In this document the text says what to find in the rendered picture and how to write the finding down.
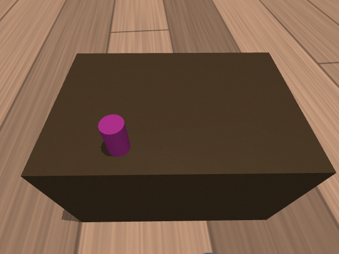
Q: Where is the can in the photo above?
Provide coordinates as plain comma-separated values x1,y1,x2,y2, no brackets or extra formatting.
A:
98,114,130,157

